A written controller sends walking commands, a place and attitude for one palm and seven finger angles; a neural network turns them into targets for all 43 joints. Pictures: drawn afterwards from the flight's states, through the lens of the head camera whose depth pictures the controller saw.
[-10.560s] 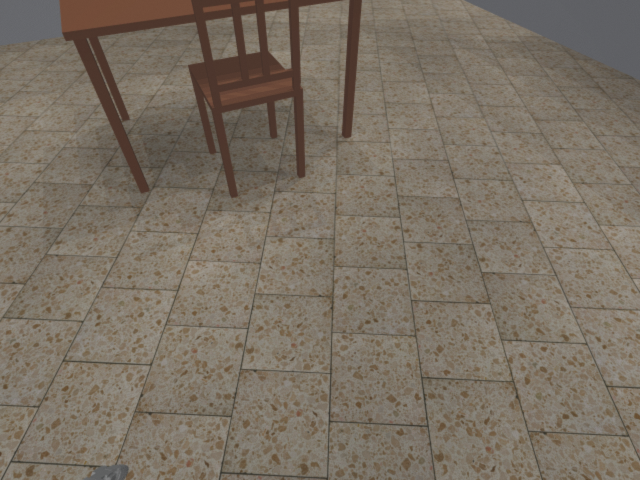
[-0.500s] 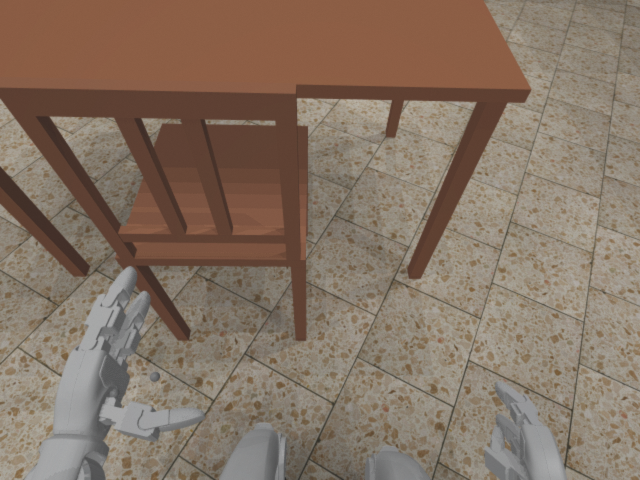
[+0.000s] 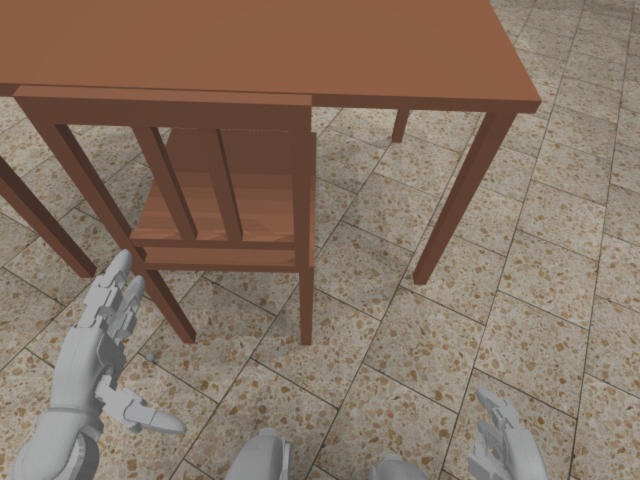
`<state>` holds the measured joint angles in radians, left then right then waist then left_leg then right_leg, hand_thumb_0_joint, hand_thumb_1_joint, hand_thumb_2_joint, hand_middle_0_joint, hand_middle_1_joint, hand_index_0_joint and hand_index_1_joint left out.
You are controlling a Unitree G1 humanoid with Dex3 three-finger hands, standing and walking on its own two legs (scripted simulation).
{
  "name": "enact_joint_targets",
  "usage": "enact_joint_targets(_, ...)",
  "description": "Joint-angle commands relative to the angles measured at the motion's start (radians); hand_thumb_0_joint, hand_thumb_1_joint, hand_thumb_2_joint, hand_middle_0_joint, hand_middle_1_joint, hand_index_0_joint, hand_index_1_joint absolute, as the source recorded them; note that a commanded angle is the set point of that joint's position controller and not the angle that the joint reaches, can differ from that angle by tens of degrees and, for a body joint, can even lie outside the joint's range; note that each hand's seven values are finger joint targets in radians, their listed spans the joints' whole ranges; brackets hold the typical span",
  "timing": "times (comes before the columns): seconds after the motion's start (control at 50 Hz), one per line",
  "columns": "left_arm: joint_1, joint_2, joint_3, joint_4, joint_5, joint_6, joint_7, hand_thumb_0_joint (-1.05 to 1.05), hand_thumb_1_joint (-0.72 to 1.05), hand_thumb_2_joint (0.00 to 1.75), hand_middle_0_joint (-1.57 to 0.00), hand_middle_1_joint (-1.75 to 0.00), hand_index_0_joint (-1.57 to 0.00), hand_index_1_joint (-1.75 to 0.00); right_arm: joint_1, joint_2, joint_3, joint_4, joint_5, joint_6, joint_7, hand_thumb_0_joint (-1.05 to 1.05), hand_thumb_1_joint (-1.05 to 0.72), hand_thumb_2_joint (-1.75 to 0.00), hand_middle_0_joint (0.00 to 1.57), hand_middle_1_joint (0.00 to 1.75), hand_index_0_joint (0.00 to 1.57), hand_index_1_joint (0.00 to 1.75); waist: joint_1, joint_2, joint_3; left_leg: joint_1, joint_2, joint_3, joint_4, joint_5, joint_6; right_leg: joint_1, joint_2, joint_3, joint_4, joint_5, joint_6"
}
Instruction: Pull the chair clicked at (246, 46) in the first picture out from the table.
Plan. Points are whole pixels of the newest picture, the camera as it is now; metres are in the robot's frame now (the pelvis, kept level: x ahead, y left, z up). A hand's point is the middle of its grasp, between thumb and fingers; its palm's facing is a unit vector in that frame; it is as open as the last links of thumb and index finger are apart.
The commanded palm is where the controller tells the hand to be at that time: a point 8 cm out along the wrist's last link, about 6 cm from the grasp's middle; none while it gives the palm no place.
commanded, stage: raise the hand toward the chair's back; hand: left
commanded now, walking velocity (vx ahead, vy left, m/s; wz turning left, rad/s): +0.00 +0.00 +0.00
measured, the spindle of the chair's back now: (170, 188) +0.53 +0.28 +0.00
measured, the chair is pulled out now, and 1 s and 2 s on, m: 0.00 0.00 0.00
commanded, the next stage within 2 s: aim the fingers beside a spindle in 0.48 s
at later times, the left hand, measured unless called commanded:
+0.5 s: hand (162, 351) +0.25 +0.19 +0.05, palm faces +0.04 -1.00 -0.06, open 16.9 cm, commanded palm +0.23 +0.25 +0.05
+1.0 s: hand (185, 324) +0.29 +0.18 +0.03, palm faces +0.02 -1.00 -0.04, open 16.9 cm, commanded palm +0.27 +0.24 +0.03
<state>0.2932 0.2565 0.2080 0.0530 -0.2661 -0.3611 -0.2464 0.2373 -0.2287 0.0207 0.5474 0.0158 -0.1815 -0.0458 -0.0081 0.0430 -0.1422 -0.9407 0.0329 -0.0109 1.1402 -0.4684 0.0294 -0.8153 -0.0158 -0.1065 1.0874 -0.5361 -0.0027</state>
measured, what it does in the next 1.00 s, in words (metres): stands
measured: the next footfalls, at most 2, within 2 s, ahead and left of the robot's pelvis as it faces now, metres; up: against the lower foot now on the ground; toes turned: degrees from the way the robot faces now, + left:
none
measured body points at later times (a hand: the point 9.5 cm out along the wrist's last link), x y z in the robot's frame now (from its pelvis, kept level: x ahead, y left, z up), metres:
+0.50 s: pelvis +0.01 -0.01 +0.00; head +0.07 +0.00 +0.45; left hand +0.24 +0.25 +0.05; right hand +0.18 -0.25 -0.08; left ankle +0.05 +0.10 -0.65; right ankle +0.00 -0.12 -0.65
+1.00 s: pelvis +0.00 -0.01 -0.01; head +0.08 -0.01 +0.44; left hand +0.28 +0.24 +0.03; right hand +0.16 -0.26 -0.10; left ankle +0.05 +0.10 -0.65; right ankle +0.00 -0.12 -0.65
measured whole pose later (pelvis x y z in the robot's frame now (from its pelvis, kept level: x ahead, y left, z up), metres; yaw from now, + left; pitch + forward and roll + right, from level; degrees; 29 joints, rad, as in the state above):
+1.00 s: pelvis +0.00 -0.01 -0.01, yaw -1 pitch +17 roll -3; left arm 0.12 0.25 0.22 0.22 -0.25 -0.39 -0.23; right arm 0.23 -0.24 0.01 0.56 0.01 -0.15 -0.04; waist -0.03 0.03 -0.15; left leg -0.99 0.05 -0.01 1.16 -0.48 0.01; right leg -0.88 0.00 -0.10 1.13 -0.56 -0.02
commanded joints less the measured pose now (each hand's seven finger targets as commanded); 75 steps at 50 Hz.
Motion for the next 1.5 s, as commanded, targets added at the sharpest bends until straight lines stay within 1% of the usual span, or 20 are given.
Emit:
enact_joint_targets(0.0,-0.054,0.124,0.075,-0.197,-0.022,-0.073,-0.001,0.0,-0.5,0.3,-0.06,-0.08,-0.06,-0.08,-0.033,-0.146,-0.068,-0.146,0.007,-0.057,-0.014,0.0,-0.9,-0.9,0.2,0.3,0.2,0.3,-0.004,0.037,-0.226,0.292,-0.014,-0.055,-0.2,0.216,-0.01,0.039,0.042,0.017,-0.158,0.19,-0.021)
enact_joint_targets(0.18,-0.056,0.126,0.081,-0.178,-0.023,-0.09,0.011,0.0,-0.5,0.3,-0.06,-0.08,-0.06,-0.08,-0.034,-0.148,-0.073,-0.144,0.004,-0.05,-0.011,0.0,-0.9,-0.9,0.2,0.3,0.2,0.3,-0.008,0.011,-0.219,0.258,-0.017,-0.042,-0.188,0.207,-0.007,0.049,0.039,0.026,-0.16,0.193,-0.017)
enact_joint_targets(0.28,-0.063,0.136,0.084,-0.214,-0.02,-0.11,0.015,0.0,-0.5,0.3,-0.06,-0.08,-0.06,-0.08,-0.033,-0.146,-0.074,-0.143,0.003,-0.051,-0.01,0.0,-0.9,-0.9,0.2,0.3,0.2,0.3,-0.006,0.046,-0.253,0.284,-0.017,-0.037,-0.178,0.239,-0.006,0.057,0.037,0.033,-0.155,0.223,-0.018)
enact_joint_targets(0.4,-0.062,0.126,0.077,-0.195,-0.023,-0.102,0.011,0.0,-0.5,0.3,-0.06,-0.08,-0.06,-0.08,-0.039,-0.142,-0.071,-0.141,0.005,-0.044,-0.01,0.0,-0.9,-0.9,0.2,0.3,0.2,0.3,-0.01,0.043,-0.231,0.27,-0.018,-0.037,-0.176,0.227,-0.005,0.054,0.037,0.033,-0.158,0.221,-0.017)
enact_joint_targets(0.5,-0.066,0.12,0.073,-0.171,-0.028,-0.094,-0.003,0.0,-0.5,0.3,-0.06,-0.08,-0.06,-0.08,-0.04,-0.143,-0.069,-0.146,0.008,-0.039,-0.014,0.0,-0.9,-0.9,0.2,0.3,0.2,0.3,-0.015,-0.004,-0.221,0.242,-0.021,-0.035,-0.168,0.207,-0.001,0.067,0.037,0.041,-0.166,0.213,-0.014)
enact_joint_targets(0.54,-0.07,0.132,0.076,-0.191,-0.023,-0.098,-0.002,0.0,-0.5,0.3,-0.06,-0.08,-0.06,-0.08,-0.042,-0.143,-0.069,-0.148,0.008,-0.04,-0.015,0.0,-0.9,-0.9,0.2,0.3,0.2,0.3,-0.012,0.031,-0.239,0.259,-0.02,-0.033,-0.168,0.219,-0.001,0.065,0.036,0.042,-0.163,0.221,-0.016)
enact_joint_targets(0.58,-0.076,0.132,0.083,-0.178,-0.024,-0.099,0.001,0.0,-0.5,0.3,-0.06,-0.08,-0.06,-0.08,-0.04,-0.14,-0.068,-0.142,0.006,-0.04,-0.015,0.0,-0.9,-0.9,0.2,0.3,0.2,0.3,-0.014,0.019,-0.234,0.252,-0.021,-0.032,-0.162,0.227,-0.001,0.067,0.036,0.043,-0.161,0.232,-0.015)
enact_joint_targets(0.62,-0.133,0.135,0.086,-0.124,-0.022,-0.101,0.0,0.0,-0.5,0.3,-0.06,-0.08,-0.06,-0.08,-0.038,-0.144,-0.067,-0.128,0.005,-0.036,-0.019,0.0,-0.9,-0.9,0.2,0.3,0.2,0.3,-0.031,-0.023,-0.198,0.209,-0.019,-0.034,-0.145,0.193,0.001,0.038,0.039,0.049,-0.161,0.201,-0.011)
enact_joint_targets(0.64,-0.168,0.132,0.079,-0.115,-0.019,-0.107,-0.003,0.0,-0.5,0.3,-0.06,-0.08,-0.06,-0.08,-0.036,-0.148,-0.064,-0.127,0.005,-0.038,-0.019,0.0,-0.9,-0.9,0.2,0.3,0.2,0.3,-0.035,-0.009,-0.193,0.203,-0.02,-0.035,-0.142,0.18,0.0,0.026,0.037,0.052,-0.157,0.188,-0.012)
enact_joint_targets(0.72,-0.243,0.136,0.062,-0.111,-0.017,-0.117,-0.012,0.0,-0.5,0.3,-0.06,-0.08,-0.06,-0.08,-0.035,-0.153,-0.064,-0.122,0.006,-0.046,-0.022,0.0,-0.9,-0.9,0.2,0.3,0.2,0.3,-0.033,0.03,-0.243,0.225,-0.017,-0.037,-0.135,0.183,0.001,0.016,0.035,0.057,-0.145,0.182,-0.017)
enact_joint_targets(0.78,-0.217,0.132,0.058,-0.118,-0.014,-0.11,-0.007,0.0,-0.5,0.3,-0.06,-0.08,-0.06,-0.08,-0.031,-0.153,-0.067,-0.128,0.005,-0.046,-0.016,0.0,-0.9,-0.9,0.2,0.3,0.2,0.3,-0.018,0.035,-0.295,0.256,-0.018,-0.033,-0.14,0.232,0.0,0.043,0.032,0.053,-0.137,0.232,-0.017)
enact_joint_targets(0.84,-0.25,0.141,0.077,-0.054,-0.009,-0.092,0.008,0.0,-0.5,0.3,-0.06,-0.08,-0.06,-0.08,-0.028,-0.154,-0.066,-0.118,0.003,-0.031,-0.013,0.0,-0.9,-0.9,0.2,0.3,0.2,0.3,-0.027,-0.005,-0.253,0.211,-0.017,-0.032,-0.132,0.217,0.0,0.029,0.034,0.055,-0.133,0.231,-0.012)
enact_joint_targets(0.92,-0.244,0.171,0.124,-0.013,-0.008,-0.098,0.025,0.0,-0.5,0.3,-0.06,-0.08,-0.06,-0.08,-0.029,-0.153,-0.068,-0.122,0.001,-0.015,-0.008,0.0,-0.9,-0.9,0.2,0.3,0.2,0.3,-0.006,-0.01,-0.268,0.182,-0.019,-0.024,-0.128,0.214,0.0,0.053,0.035,0.064,-0.128,0.229,-0.014)
enact_joint_targets(0.94,-0.273,0.159,0.108,-0.021,-0.004,-0.105,0.026,0.0,-0.5,0.3,-0.06,-0.08,-0.06,-0.08,-0.028,-0.152,-0.067,-0.125,0.001,-0.012,-0.006,0.0,-0.9,-0.9,0.2,0.3,0.2,0.3,-0.012,0.019,-0.274,0.191,-0.02,-0.02,-0.126,0.218,-0.001,0.045,0.032,0.065,-0.124,0.236,-0.014)
enact_joint_targets(1.02,-0.342,0.17,0.111,0.005,-0.006,-0.127,0.02,0.0,-0.5,0.3,-0.06,-0.08,-0.06,-0.08,-0.018,-0.158,-0.069,-0.109,-0.001,-0.009,-0.007,0.0,-0.9,-0.9,0.2,0.3,0.2,0.3,-0.027,-0.007,-0.287,0.177,-0.016,-0.023,-0.108,0.217,0.0,0.033,0.035,0.071,-0.113,0.239,-0.014)
enact_joint_targets(1.14,-0.416,0.139,0.069,0.054,-0.002,-0.13,0.004,0.0,-0.5,0.3,-0.06,-0.08,-0.06,-0.08,-0.009,-0.165,-0.071,-0.096,0.0,-0.005,-0.007,0.0,-0.9,-0.9,0.2,0.3,0.2,0.3,-0.043,0.011,-0.306,0.192,-0.013,-0.027,-0.097,0.213,0.0,-0.016,0.034,0.065,-0.099,0.23,-0.013)
enact_joint_targets(1.22,-0.459,0.181,0.109,0.093,0.005,-0.129,0.018,0.0,-0.5,0.3,-0.06,-0.08,-0.06,-0.08,-0.003,-0.17,-0.073,-0.089,-0.002,0.005,-0.009,0.0,-0.9,-0.9,0.2,0.3,0.2,0.3,-0.03,-0.006,-0.32,0.176,-0.012,-0.03,-0.092,0.216,0.0,-0.011,0.036,0.067,-0.087,0.229,-0.016)
enact_joint_targets(1.24,-0.471,0.161,0.088,0.075,0.009,-0.132,0.021,0.0,-0.5,0.3,-0.06,-0.08,-0.06,-0.08,-0.008,-0.165,-0.072,-0.096,-0.003,0.006,-0.006,0.0,-0.9,-0.9,0.2,0.3,0.2,0.3,-0.029,0.03,-0.337,0.188,-0.014,-0.025,-0.093,0.217,-0.001,-0.014,0.032,0.068,-0.085,0.23,-0.015)
enact_joint_targets(1.32,-0.507,0.18,0.106,0.114,0.019,-0.134,0.039,0.0,-0.5,0.3,-0.06,-0.08,-0.06,-0.08,-0.001,-0.167,-0.071,-0.089,-0.006,0.017,-0.003,0.0,-0.9,-0.9,0.2,0.3,0.2,0.3,-0.03,0.019,-0.334,0.182,-0.011,-0.032,-0.088,0.225,-0.004,-0.034,0.036,0.061,-0.07,0.229,-0.019)
enact_joint_targets(1.48,-0.568,0.132,0.057,0.156,0.036,-0.141,0.058,0.0,-0.5,0.3,-0.06,-0.08,-0.06,-0.08,0.007,-0.169,-0.075,-0.087,-0.008,0.039,0.007,0.0,-0.9,-0.9,0.2,0.3,0.2,0.3,-0.039,0.014,-0.365,0.206,-0.007,-0.039,-0.076,0.24,-0.01,-0.076,0.036,0.054,-0.051,0.234,-0.02)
